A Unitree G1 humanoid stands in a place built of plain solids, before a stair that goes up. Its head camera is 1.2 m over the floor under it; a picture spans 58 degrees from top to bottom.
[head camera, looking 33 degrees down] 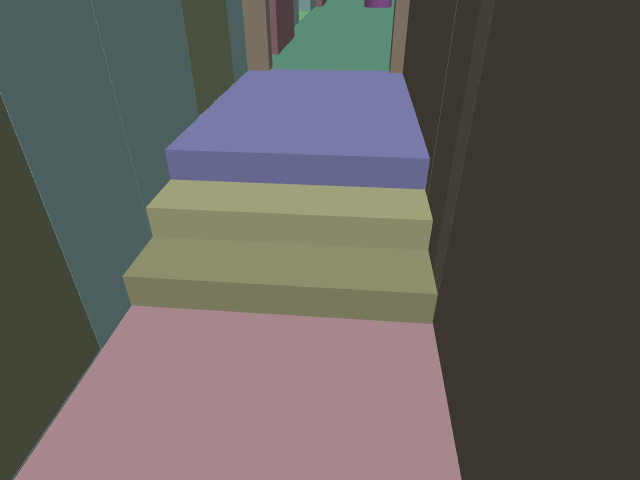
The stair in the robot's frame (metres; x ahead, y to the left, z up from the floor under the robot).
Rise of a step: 0.15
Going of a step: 0.29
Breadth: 1.23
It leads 5 degrees to the right of straight ahead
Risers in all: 3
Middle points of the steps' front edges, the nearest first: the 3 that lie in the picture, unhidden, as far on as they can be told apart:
1.30 0.17 0.15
1.59 0.14 0.30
1.87 0.12 0.45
